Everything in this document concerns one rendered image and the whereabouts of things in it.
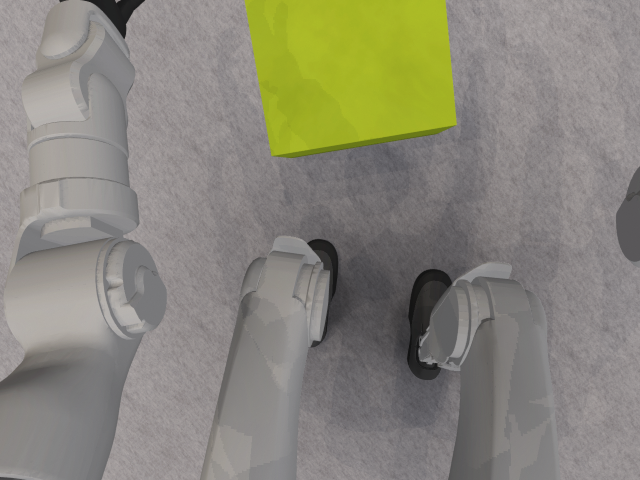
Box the robot left upper arm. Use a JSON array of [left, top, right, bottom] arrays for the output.
[[0, 237, 167, 480]]

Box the robot left forearm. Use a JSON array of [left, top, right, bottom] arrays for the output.
[[3, 0, 140, 342]]

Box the carton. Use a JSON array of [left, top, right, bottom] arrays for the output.
[[245, 0, 457, 158]]

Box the robot right upper arm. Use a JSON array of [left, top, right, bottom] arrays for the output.
[[616, 166, 640, 268]]

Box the left robot hand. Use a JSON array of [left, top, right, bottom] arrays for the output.
[[59, 0, 145, 39]]

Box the left robot thigh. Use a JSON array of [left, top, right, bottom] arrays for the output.
[[200, 251, 330, 480]]

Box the robot right shin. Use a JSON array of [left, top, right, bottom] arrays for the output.
[[418, 262, 547, 371]]

